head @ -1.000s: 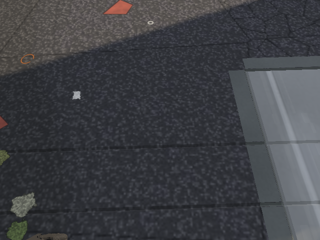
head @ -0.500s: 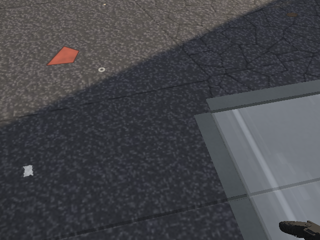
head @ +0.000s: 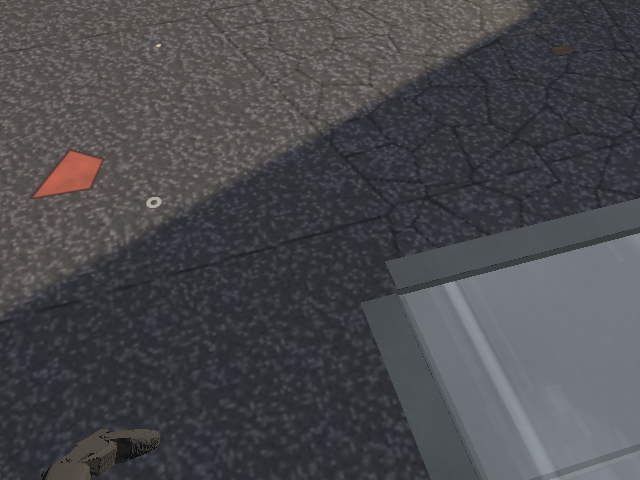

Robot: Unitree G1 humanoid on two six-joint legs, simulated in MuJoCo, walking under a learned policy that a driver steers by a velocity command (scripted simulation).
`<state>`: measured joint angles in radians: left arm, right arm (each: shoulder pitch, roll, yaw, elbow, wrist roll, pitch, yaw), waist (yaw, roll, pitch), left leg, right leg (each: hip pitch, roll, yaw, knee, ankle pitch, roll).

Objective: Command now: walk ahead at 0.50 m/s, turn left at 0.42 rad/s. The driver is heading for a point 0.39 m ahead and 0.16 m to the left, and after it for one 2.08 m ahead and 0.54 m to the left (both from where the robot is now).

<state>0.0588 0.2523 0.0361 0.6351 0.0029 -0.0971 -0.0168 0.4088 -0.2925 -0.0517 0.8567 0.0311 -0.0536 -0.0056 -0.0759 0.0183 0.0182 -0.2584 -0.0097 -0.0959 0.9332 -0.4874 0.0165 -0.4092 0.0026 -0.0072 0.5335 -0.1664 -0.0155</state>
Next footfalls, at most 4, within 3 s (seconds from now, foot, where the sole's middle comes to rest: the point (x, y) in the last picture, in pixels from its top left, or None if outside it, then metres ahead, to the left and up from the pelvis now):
0.42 left None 0.35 0.19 -0.77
0.92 right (259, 381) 0.70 0.13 -0.77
1.38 left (156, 411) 0.65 0.35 -0.77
1.82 right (278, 390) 0.67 0.09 -0.77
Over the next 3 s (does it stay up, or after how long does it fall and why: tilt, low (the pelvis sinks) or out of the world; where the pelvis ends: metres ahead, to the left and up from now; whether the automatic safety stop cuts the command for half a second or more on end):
stays up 1.21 0.24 0.01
